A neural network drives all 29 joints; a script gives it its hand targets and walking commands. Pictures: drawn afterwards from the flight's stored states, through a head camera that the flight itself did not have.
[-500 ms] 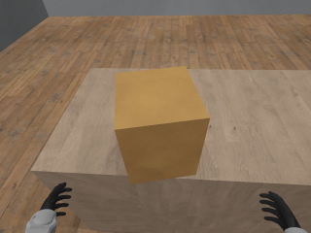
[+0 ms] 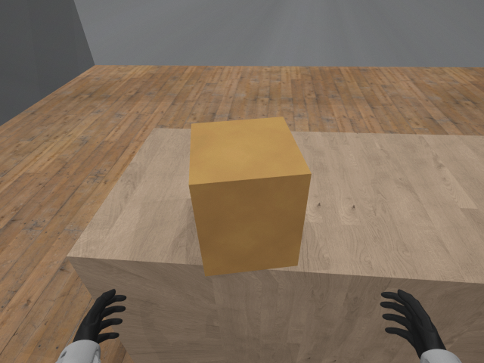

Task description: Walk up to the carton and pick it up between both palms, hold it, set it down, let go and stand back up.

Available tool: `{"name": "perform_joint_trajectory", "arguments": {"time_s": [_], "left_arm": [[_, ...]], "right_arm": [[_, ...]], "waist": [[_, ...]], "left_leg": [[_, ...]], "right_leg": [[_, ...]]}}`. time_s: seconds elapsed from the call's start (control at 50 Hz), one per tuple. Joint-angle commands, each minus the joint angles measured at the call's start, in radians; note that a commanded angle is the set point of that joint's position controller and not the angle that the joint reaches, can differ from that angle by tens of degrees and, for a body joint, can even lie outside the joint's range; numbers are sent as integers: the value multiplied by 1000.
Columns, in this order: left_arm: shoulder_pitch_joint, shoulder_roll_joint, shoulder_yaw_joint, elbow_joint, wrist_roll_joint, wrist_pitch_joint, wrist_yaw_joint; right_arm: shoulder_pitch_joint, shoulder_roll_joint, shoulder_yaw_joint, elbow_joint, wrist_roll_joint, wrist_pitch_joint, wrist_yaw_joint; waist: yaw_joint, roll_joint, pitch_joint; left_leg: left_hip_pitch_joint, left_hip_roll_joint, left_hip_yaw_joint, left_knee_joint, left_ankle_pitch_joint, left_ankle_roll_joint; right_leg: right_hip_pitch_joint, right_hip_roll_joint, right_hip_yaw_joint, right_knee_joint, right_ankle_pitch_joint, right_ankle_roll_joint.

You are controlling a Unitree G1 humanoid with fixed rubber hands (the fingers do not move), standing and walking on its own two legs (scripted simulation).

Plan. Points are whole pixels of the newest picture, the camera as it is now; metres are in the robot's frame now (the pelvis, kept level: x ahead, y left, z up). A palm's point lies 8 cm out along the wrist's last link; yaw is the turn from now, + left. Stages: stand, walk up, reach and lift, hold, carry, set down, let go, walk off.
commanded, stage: reach and lift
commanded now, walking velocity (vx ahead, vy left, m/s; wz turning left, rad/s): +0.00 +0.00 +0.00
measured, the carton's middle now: (244, 195) +0.45 +0.03 +0.06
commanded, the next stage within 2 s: none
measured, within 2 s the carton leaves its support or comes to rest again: neither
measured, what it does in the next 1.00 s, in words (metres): steps on the spot: left foot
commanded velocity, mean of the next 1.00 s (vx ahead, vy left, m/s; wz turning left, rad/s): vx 0.00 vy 0.00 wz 0.00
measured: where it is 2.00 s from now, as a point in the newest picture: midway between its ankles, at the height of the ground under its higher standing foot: outside the picture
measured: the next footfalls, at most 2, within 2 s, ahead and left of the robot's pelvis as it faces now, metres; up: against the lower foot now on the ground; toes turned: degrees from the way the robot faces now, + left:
left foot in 0.32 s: +0.03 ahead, +0.09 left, +0.00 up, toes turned +10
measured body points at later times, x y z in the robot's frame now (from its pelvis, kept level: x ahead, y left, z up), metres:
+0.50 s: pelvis -0.01 -0.03 +0.00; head -0.05 -0.04 +0.45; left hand +0.18 +0.23 +0.04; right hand +0.24 -0.21 +0.04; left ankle -0.01 +0.08 -0.74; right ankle +0.04 -0.11 -0.74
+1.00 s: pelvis +0.02 -0.01 +0.00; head +0.02 -0.01 +0.45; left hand +0.21 +0.22 +0.07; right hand +0.28 -0.19 +0.08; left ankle -0.01 +0.08 -0.74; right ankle +0.05 -0.11 -0.74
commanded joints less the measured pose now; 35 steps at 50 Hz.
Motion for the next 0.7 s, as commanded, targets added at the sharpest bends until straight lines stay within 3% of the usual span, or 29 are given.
{"name": "perform_joint_trajectory", "arguments": {"time_s": [0.0, 0.02, 0.04, 0.06, 0.08, 0.1, 0.12, 0.14, 0.16, 0.18, 0.22, 0.24, 0.26, 0.28, 0.32, 0.34, 0.4, 0.42, 0.44, 0.46, 0.48, 0.52, 0.54, 0.56, 0.58, 0.6, 0.62, 0.66, 0.68], "left_arm": [[-193, -20, 48, -205, 31, -12, -13], [-226, -6, 48, -210, 10, -24, -9], [-230, 13, 65, -216, -17, -28, -9], [-248, 53, 73, -269, -47, -33, -4], [-280, 106, 76, -344, -75, -33, 3], [-312, 95, 69, -353, -79, -29, 17], [-333, 102, 83, -393, -90, -35, 27], [-402, 118, 69, -372, -119, -43, 24], [-426, 143, 78, -320, -137, -56, 19], [-414, 146, 60, -368, -159, -78, 19], [-346, 169, 63, -350, -181, -75, 13], [-307, 136, 49, -357, -185, -61, 17], [-310, 141, 40, -323, -189, -43, 10], [-290, 134, 29, -378, -197, -38, 18], [-185, 94, -8, -410, -186, -1, 19], [-216, 85, 6, -464, -171, 7, 25], [-153, 44, -11, -505, -172, 21, 29], [-129, 48, -22, -562, -174, 12, 33], [-164, 57, -30, -571, -184, 6, 31], [-164, 39, -26, -556, -175, 13, 35], [-164, 37, -25, -555, -170, 12, 31], [-99, 24, -33, -601, -167, 18, 40], [-128, 23, -43, -670, -172, 11, 39], [-133, 8, -61, -656, -180, 14, 38], [-105, 4, -66, -695, -184, 9, 41], [-66, -2, -76, -765, -177, 7, 51], [-52, -10, -103, -778, -190, 7, 47], [44, -26, -87, -825, -188, 2, 49], [14, -25, -93, -840, -203, 4, 43]], "right_arm": [[-96, -176, 52, -297, 31, 77, 10], [-118, -158, 48, -308, 27, 85, 12], [-129, -105, 69, -365, 26, 91, 3], [-112, -53, 88, -421, 47, 87, -12], [-55, 14, 114, -427, 53, 99, -22], [-60, 45, 109, -442, 47, 99, -37], [-79, 43, 105, -421, 56, 107, -48], [-152, 33, 80, -454, 52, 106, -59], [-181, 50, 88, -460, 43, 121, -69], [-163, 75, 99, -460, 63, 125, -71], [-120, 69, 94, -483, 68, 133, -83], [-105, 66, 96, -474, 85, 149, -87], [-137, 45, 83, -482, 87, 160, -88], [-138, 30, 61, -524, 86, 152, -88], [-71, 0, 41, -538, 103, 158, -90], [-108, -15, 27, -579, 108, 147, -86], [-46, 15, 22, -637, 100, 141, -85], [-17, 23, 33, -673, 109, 141, -86], [-53, 36, 36, -708, 114, 134, -87], [-44, 36, 28, -664, 109, 146, -86], [-42, 29, 52, -664, 117, 153, -85], [44, 21, 40, -635, 131, 165, -90], [15, 9, 40, -624, 154, 167, -88], [0, -1, 13, -604, 150, 170, -87], [10, 2, 4, -637, 161, 171, -85], [34, -10, 11, -618, 179, 178, -81], [19, -13, -8, -668, 187, 164, -83], [83, -16, 3, -724, 186, 141, -89], [51, -15, 4, -754, 197, 134, -94]], "waist": [[20, 96, 141], [29, 93, 121], [42, -14, 109], [26, -168, 73], [-16, -267, 85], [-23, -242, 108], [-11, -151, 96], [10, -154, 34], [11, -197, 54], [29, -173, 34], [39, -188, 42], [39, -137, 32], [47, -127, 20], [49, -98, -19], [23, -54, -11], [22, -30, -28], [25, -52, -30], [26, -26, -31], [33, -54, -41], [21, -40, 0], [39, -57, 13], [22, -48, 37], [24, -2, 22], [-8, -15, 39], [-8, -19, 8], [-1, 20, 19], [-16, 21, -13], [-2, -36, -33], [-11, -20, -59]], "left_leg": [[-838, 74, 150, -358, -513, 145], [-820, 72, 161, -327, -481, 139], [-673, 41, 183, -246, -352, 126], [-381, -53, 174, -68, -236, 94], [-9, -147, 160, 55, 14, 38], [45, -129, 155, 34, 36, 30], [18, -95, 154, -28, 31, 29], [-54, -93, 149, -33, -53, 33], [-90, -93, 137, -22, -57, 37], [-63, -93, 134, -10, -53, 37], [-52, -73, 131, -45, -43, 35], [-75, -56, 131, -80, -59, 28], [-122, -37, 124, -103, -62, 31], [-137, -20, 115, -137, -86, 32], [-161, 0, 101, -165, -56, 20], [-159, -1, 91, -167, -57, 15], [-148, 0, 96, -173, -95, 26], [-149, 4, 89, -191, -117, 27], [-142, -6, 94, -178, -110, 31], [-144, -9, 96, -186, -116, 26], [-145, -8, 96, -192, -122, 30], [-97, -12, 100, -181, -57, 22], [-113, -9, 86, -185, -63, 13], [-112, 1, 75, -186, -69, 11], [-99, 9, 60, -195, -61, 2], [-107, 17, 50, -202, -57, -9], [-82, 14, 43, -182, -10, -13], [-11, -4, 60, -150, 125, -9], [11, -4, 52, -133, 145, -14]], "right_leg": [[659, 124, -37, 72, -144, 36], [621, 104, -3, 43, -182, 30], [452, 41, 55, -42, -244, 25], [114, -85, 156, -185, -455, -22], [-293, -207, 239, -326, -643, -86], [-351, -188, 218, -345, -593, -90], [-296, -151, 188, -295, -467, -71], [-209, -139, 188, -258, -470, -45], [-190, -150, 222, -256, -552, -29], [-190, -169, 231, -253, -570, -34], [-155, -144, 200, -254, -543, -25], [-98, -132, 183, -238, -456, -22], [-54, -115, 166, -213, -413, -13], [-7, -87, 147, -192, -329, -14], [68, -54, 103, -155, -157, -16], [68, -43, 86, -137, -134, -16], [60, -33, 81, -155, -181, -17], [76, -26, 69, -146, -172, -15], [38, -28, 75, -159, -183, -20], [30, -32, 83, -165, -200, -15], [17, -34, 82, -177, -211, -11], [-16, -34, 75, -180, -159, -12], [11, -25, 68, -165, -138, -14], [-2, -14, 56, -159, -105, -22], [20, -5, 50, -151, -66, -27], [39, -3, 46, -150, -47, -30], [16, -2, 54, -147, -15, -37], [10, 11, 43, -157, 44, -36], [-16, 7, 52, -163, 44, -39]]}}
